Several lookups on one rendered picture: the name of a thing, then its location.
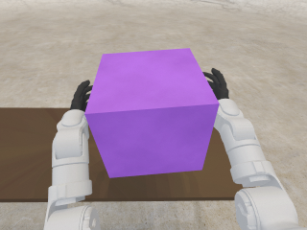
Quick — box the right robot hand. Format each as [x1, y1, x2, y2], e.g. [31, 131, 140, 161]
[203, 68, 229, 100]

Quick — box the table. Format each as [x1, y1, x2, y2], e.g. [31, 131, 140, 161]
[0, 107, 256, 203]

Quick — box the robot left forearm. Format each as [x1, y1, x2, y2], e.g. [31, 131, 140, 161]
[43, 109, 92, 230]

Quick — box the robot left upper arm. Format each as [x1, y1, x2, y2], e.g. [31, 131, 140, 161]
[45, 205, 101, 230]

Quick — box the carton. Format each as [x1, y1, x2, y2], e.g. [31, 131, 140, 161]
[84, 48, 220, 178]

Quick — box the robot right upper arm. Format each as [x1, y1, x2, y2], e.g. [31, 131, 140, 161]
[234, 186, 307, 230]

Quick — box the left robot hand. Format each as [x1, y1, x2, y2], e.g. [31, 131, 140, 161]
[70, 80, 93, 112]

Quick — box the robot right forearm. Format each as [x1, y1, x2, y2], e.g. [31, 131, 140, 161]
[213, 99, 298, 223]

